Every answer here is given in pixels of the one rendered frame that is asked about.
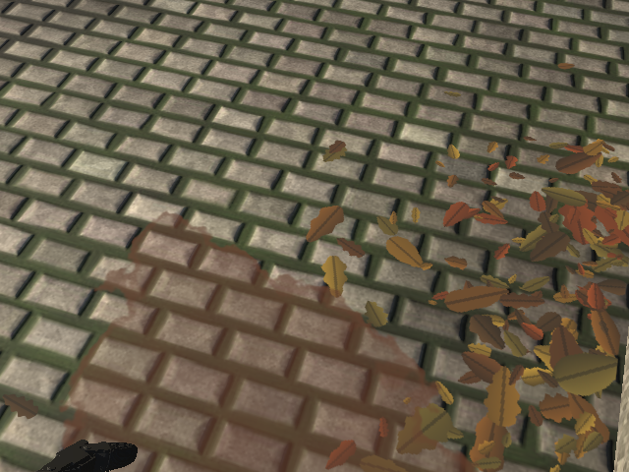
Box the robot left hand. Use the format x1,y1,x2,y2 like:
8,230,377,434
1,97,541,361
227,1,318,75
34,440,138,472

